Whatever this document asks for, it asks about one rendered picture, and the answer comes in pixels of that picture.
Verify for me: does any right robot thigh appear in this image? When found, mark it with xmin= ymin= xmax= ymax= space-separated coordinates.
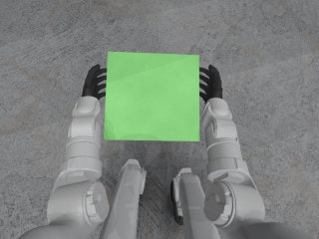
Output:
xmin=172 ymin=172 xmax=221 ymax=239

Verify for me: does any robot right shin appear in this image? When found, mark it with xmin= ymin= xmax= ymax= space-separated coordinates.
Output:
xmin=176 ymin=167 xmax=200 ymax=216

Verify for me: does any right robot forearm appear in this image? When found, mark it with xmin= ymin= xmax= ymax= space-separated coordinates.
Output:
xmin=200 ymin=98 xmax=259 ymax=193

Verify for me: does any robot left upper arm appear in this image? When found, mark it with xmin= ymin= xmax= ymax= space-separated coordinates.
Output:
xmin=18 ymin=179 xmax=110 ymax=239

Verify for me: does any robot right upper arm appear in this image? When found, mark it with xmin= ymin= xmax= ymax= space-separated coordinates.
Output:
xmin=203 ymin=180 xmax=315 ymax=239

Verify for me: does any robot left hand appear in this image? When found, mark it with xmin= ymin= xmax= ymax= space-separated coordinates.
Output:
xmin=82 ymin=64 xmax=108 ymax=100

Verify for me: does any robot right hand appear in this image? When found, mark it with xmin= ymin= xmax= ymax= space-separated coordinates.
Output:
xmin=199 ymin=65 xmax=223 ymax=104

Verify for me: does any carton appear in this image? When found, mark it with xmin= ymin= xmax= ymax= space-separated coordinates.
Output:
xmin=104 ymin=51 xmax=199 ymax=141

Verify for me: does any left robot forearm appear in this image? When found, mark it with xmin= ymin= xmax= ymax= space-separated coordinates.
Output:
xmin=47 ymin=96 xmax=103 ymax=222

